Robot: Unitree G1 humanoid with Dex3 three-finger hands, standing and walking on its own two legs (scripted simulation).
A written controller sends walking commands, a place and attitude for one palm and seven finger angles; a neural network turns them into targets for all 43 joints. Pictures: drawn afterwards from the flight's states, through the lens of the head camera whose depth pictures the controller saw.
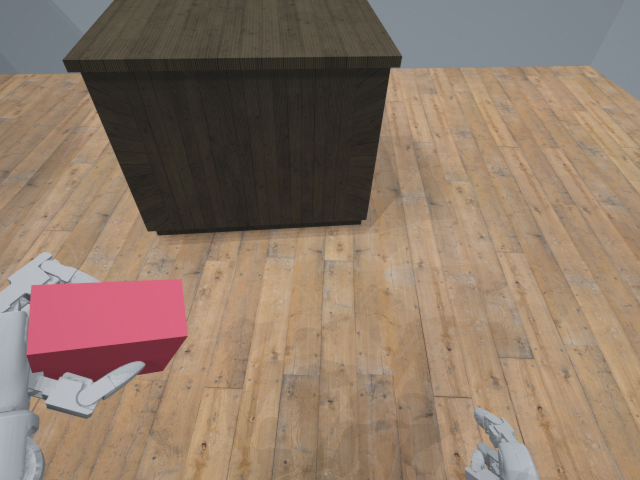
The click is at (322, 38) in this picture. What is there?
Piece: table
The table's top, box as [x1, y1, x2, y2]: [62, 0, 401, 71]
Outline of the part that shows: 62,60 67,71 399,67 401,55 366,0 114,0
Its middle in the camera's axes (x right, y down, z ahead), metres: -0.28 -0.77 +1.37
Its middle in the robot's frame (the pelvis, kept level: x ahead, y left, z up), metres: +1.53 +0.36 +0.01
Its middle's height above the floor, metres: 0.78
